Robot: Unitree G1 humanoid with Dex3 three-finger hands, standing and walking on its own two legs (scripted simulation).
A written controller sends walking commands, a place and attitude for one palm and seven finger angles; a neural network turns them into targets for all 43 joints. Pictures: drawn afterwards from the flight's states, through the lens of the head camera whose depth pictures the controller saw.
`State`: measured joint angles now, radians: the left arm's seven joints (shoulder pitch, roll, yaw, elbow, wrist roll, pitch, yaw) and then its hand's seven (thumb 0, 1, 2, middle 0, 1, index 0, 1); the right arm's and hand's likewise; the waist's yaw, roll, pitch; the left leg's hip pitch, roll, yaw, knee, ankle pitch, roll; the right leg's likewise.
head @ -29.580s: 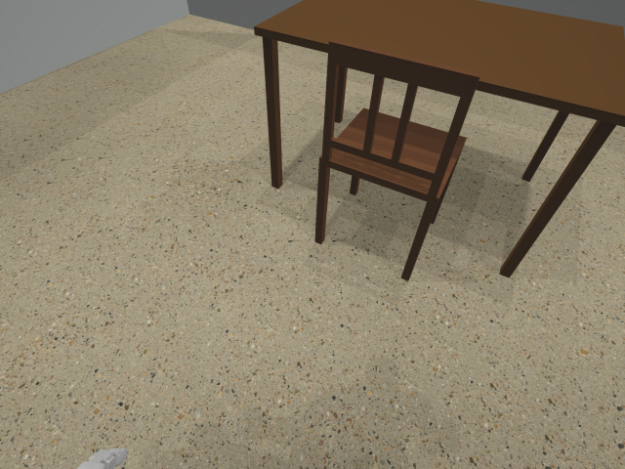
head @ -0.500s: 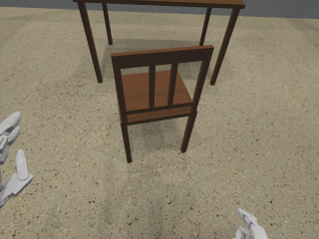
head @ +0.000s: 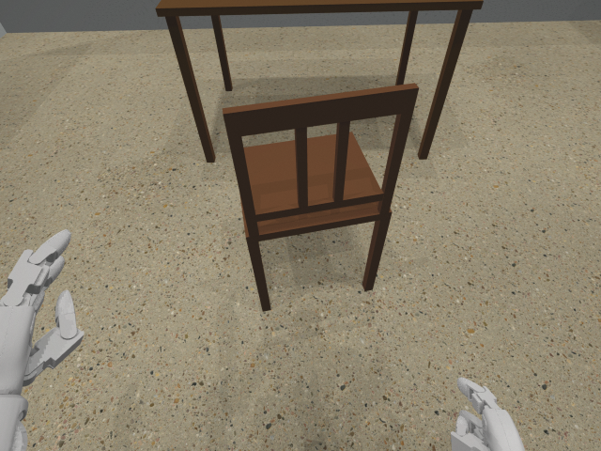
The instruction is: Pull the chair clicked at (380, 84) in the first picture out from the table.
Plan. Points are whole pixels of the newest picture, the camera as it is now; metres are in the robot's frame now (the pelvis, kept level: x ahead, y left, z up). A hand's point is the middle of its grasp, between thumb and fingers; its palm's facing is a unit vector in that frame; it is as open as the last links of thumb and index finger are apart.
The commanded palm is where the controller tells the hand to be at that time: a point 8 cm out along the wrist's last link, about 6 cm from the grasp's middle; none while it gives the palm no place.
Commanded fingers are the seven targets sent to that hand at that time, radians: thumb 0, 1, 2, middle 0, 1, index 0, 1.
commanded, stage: let the arm hang, fingers relaxed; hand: left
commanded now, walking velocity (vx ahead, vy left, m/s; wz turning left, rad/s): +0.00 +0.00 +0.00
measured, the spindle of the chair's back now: (301, 169) +0.74 +0.05 -0.11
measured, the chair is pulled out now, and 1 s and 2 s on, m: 0.60 0.60 0.60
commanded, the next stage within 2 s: look to check the result in 1.04 s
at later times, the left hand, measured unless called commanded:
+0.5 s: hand out of the picture -0.01 +0.21 -0.16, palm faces -0.02 -0.97 -0.24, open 7.2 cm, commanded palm none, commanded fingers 0.00 0.90 0.90 -0.20 -0.30 -0.20 -0.30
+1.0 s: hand out of the picture +0.00 +0.18 -0.17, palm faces -0.02 -0.98 -0.20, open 7.3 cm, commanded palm none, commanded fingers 0.00 0.90 0.90 -0.20 -0.30 -0.20 -0.30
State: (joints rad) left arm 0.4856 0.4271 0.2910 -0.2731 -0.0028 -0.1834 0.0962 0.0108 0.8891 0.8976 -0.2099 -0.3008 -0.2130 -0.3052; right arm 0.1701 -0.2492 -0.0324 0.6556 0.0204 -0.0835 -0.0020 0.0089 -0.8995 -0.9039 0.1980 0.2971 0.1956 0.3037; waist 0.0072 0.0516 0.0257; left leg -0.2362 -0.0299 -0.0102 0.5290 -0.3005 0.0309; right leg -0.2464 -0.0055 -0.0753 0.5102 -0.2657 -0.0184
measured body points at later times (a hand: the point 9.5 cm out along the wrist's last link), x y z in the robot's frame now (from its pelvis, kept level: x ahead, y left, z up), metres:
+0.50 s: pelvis -0.03 +0.01 +0.01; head -0.01 +0.01 +0.46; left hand -0.01 +0.26 -0.14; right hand -0.06 -0.23 -0.14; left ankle -0.02 +0.10 -0.74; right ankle -0.01 -0.11 -0.74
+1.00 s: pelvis -0.01 +0.01 +0.01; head +0.00 +0.01 +0.46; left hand +0.01 +0.23 -0.15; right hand -0.03 -0.21 -0.15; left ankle -0.02 +0.10 -0.74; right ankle -0.01 -0.11 -0.74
